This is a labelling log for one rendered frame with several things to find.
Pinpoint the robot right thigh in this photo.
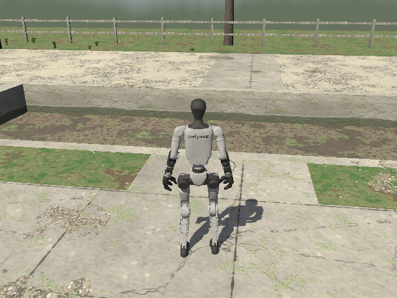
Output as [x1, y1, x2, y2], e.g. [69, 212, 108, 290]
[207, 173, 220, 215]

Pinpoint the right robot foot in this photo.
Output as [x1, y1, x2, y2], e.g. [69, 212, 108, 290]
[210, 239, 219, 255]

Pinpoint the robot right hand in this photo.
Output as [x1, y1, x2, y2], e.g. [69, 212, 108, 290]
[220, 175, 234, 190]

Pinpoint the left robot upper arm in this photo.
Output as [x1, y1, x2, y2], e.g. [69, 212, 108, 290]
[170, 125, 185, 160]

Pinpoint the right robot upper arm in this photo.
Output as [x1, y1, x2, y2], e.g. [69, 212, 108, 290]
[212, 125, 227, 160]

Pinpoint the robot left hand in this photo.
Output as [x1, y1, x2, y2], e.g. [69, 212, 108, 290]
[163, 176, 177, 191]

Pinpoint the left robot forearm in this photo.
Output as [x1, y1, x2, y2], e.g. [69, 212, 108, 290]
[164, 151, 176, 178]

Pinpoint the right robot forearm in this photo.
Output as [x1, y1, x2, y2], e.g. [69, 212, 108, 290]
[221, 151, 232, 177]

